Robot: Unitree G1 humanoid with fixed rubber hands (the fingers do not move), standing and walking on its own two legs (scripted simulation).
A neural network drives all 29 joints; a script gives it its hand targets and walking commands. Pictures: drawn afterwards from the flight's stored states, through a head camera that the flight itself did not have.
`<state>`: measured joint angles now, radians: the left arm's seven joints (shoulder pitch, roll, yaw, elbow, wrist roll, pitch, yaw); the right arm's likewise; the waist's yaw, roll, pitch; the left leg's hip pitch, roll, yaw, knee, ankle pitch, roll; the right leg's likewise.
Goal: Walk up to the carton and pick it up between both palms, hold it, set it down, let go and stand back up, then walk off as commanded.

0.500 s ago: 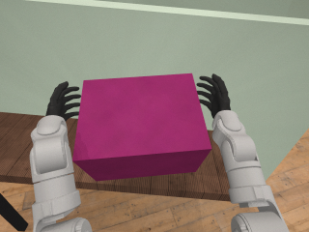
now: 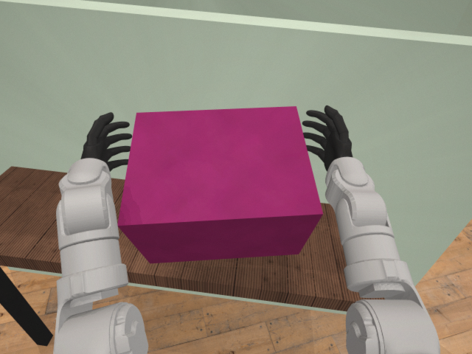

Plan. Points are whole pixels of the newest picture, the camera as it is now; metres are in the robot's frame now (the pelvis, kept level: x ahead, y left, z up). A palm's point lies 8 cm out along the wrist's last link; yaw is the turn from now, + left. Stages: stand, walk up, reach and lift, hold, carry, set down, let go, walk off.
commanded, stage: hold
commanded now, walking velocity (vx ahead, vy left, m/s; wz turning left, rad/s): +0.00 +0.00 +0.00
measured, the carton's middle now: (221, 186) +0.39 +0.01 +0.13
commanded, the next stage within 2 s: set down in 1.32 s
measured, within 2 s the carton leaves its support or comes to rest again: neither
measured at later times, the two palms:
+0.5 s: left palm (110, 166) +0.36 +0.19 +0.20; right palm (345, 166) +0.35 -0.18 +0.21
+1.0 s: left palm (101, 164) +0.35 +0.20 +0.21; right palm (343, 158) +0.35 -0.17 +0.22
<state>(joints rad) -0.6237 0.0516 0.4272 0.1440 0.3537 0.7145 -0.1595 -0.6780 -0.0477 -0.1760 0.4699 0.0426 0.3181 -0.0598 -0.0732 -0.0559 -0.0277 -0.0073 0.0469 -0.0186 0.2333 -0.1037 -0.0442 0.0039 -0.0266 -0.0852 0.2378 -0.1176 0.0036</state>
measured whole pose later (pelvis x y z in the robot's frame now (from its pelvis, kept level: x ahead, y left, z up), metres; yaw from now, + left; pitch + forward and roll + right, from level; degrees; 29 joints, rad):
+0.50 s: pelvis +0.01 +0.01 +0.00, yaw -1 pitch -8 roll -1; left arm -0.51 0.02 0.36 -0.06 0.35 0.77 -0.14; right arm -0.58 -0.11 -0.09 0.34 0.16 0.33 -0.08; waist -0.10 -0.05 0.03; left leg 0.03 0.05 0.01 0.26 -0.14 -0.04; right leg 0.05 -0.02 -0.06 0.21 -0.12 0.01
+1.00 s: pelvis +0.00 +0.01 +0.00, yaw +0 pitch -8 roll +0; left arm -0.59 0.03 0.40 0.07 0.37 0.75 -0.17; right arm -0.66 -0.07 -0.16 0.44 0.08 0.33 -0.06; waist -0.10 -0.07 -0.01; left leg 0.02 0.04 0.00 0.24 -0.11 -0.03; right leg 0.03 -0.04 -0.07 0.23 -0.11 0.02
